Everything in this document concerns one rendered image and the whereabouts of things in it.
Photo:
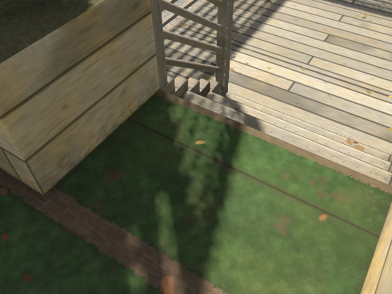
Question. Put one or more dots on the stairs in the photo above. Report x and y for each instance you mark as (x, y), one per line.
(344, 151)

